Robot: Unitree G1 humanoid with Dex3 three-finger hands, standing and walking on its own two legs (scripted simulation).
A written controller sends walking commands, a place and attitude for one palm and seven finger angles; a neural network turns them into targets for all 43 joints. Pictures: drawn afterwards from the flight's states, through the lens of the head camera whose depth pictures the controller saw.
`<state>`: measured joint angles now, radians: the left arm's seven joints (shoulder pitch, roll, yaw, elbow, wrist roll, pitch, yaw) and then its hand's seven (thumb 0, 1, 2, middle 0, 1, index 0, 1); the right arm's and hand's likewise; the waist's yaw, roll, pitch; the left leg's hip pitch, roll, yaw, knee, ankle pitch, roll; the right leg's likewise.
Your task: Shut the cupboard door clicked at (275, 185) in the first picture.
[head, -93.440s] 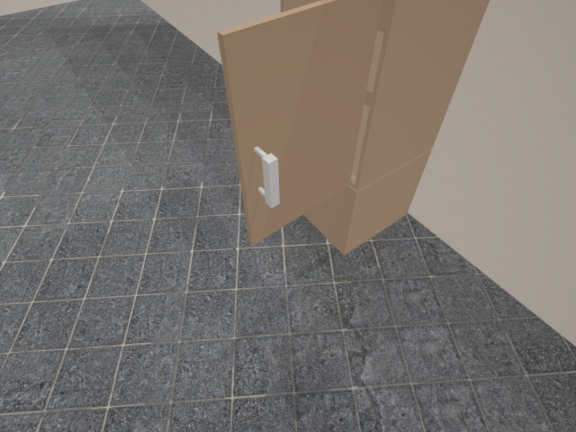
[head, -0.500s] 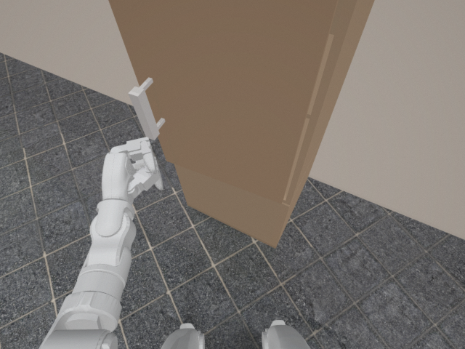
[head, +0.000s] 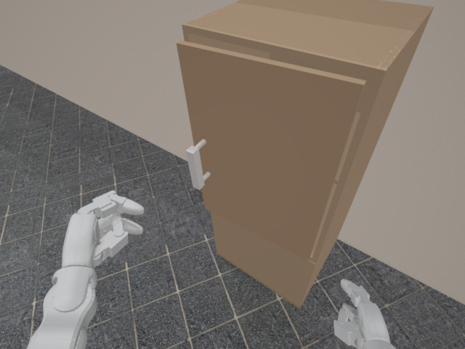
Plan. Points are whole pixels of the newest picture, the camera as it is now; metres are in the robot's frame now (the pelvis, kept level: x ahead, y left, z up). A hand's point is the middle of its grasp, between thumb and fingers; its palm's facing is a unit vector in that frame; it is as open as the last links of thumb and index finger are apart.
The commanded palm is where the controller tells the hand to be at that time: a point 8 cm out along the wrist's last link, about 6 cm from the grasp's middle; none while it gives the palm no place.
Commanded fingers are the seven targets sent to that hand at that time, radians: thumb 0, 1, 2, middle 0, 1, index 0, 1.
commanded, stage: draw the hand back to the body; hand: left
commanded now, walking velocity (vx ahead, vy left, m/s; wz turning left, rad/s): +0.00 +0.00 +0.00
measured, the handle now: (200, 164) +0.61 +0.16 -0.07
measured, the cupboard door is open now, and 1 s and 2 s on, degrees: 4 4 4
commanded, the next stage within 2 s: step back with the hand held close in 0.72 s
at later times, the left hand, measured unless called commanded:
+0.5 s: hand (31, 250) +0.19 +0.27 +0.17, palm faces +0.50 -0.76 -0.42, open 7.1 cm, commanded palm +0.14 +0.30 +0.18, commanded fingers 0.00 0.90 0.90 -0.20 -0.30 -0.20 -0.30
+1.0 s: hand (37, 248) +0.19 +0.27 +0.17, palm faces +0.44 -0.78 -0.45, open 7.4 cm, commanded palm +0.13 +0.30 +0.18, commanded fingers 0.00 0.90 0.90 -0.20 -0.30 -0.20 -0.30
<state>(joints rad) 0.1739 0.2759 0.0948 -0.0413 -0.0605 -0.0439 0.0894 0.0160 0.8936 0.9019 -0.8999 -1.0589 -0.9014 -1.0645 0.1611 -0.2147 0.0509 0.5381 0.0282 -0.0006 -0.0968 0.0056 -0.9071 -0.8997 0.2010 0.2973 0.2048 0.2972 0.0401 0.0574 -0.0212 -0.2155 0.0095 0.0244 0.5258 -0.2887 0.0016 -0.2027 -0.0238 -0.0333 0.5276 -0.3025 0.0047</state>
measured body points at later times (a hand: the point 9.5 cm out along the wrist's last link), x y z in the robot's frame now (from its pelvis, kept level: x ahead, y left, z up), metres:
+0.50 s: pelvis +0.00 +0.00 +0.01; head -0.02 -0.03 +0.45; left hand +0.16 +0.31 +0.19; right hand +0.19 -0.22 -0.09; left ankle +0.00 +0.12 -0.73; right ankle -0.01 -0.12 -0.73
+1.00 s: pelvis -0.01 +0.01 +0.01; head -0.02 -0.02 +0.45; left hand +0.16 +0.31 +0.19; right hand +0.17 -0.23 -0.09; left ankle +0.00 +0.12 -0.73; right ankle -0.01 -0.12 -0.73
